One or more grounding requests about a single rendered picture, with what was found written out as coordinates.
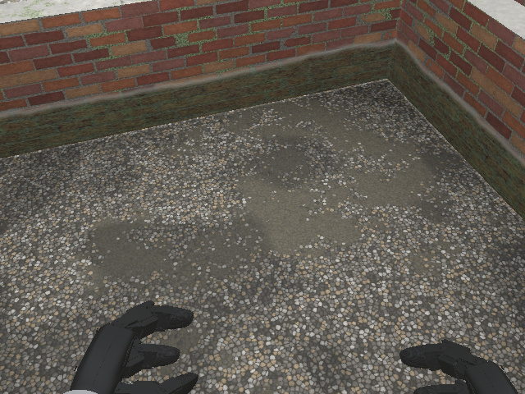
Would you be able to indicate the robot right hand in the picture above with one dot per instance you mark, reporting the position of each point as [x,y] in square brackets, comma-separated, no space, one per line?
[481,377]

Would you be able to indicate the robot left hand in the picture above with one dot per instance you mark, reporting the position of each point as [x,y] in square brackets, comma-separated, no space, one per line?
[116,352]

